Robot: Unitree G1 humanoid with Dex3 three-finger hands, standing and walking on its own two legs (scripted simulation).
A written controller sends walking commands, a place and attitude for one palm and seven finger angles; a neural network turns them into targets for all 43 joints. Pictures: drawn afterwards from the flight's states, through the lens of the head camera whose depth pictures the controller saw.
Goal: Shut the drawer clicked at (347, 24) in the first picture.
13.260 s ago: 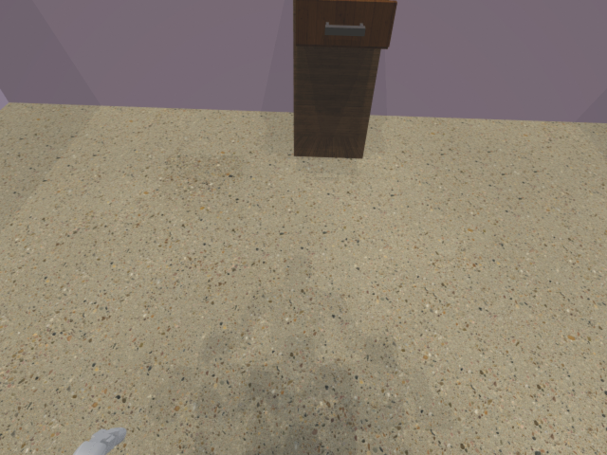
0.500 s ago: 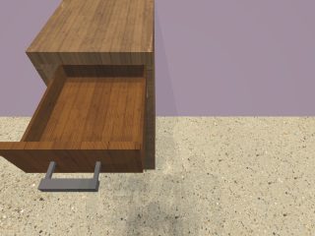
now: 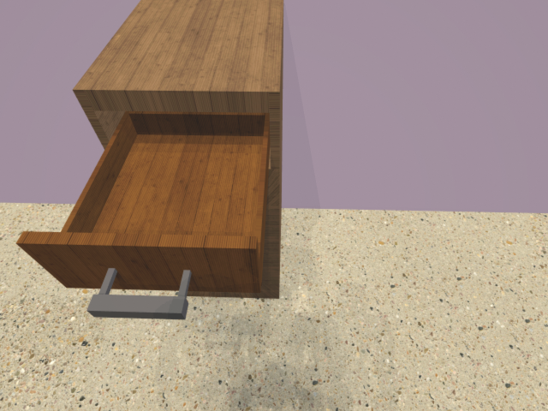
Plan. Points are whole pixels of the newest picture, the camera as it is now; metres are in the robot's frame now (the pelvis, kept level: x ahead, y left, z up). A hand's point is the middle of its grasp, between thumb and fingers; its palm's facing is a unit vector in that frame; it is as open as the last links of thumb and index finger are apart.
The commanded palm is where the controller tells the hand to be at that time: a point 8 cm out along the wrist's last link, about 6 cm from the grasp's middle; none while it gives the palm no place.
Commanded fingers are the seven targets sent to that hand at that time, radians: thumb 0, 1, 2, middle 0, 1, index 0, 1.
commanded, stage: come to a stop and stand still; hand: left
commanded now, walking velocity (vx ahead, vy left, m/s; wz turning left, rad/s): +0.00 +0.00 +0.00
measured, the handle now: (143, 291) +0.27 +0.21 +0.02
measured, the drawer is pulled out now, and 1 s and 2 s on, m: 0.30 0.30 0.29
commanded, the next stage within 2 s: look again from close up in 0.62 s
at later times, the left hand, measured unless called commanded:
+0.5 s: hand out of the picture +0.05 +0.19 -0.17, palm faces +0.02 -0.98 -0.22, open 7.3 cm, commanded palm none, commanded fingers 0.00 0.90 0.90 -0.20 -0.30 -0.20 -0.30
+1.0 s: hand out of the picture +0.03 +0.17 -0.17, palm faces +0.03 -0.98 -0.19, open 7.3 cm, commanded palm none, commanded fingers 0.00 0.90 0.90 -0.20 -0.30 -0.20 -0.30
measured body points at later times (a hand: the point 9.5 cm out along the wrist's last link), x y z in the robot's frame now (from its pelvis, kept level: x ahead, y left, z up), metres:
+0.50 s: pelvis +0.04 +0.01 +0.00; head +0.05 +0.01 +0.45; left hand +0.05 +0.24 -0.15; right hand +0.05 -0.22 -0.16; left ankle +0.00 +0.10 -0.73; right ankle -0.04 -0.09 -0.73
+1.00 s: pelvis +0.04 +0.01 +0.00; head +0.05 +0.01 +0.45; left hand +0.03 +0.23 -0.15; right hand +0.03 -0.21 -0.16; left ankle +0.00 +0.10 -0.73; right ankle -0.04 -0.09 -0.73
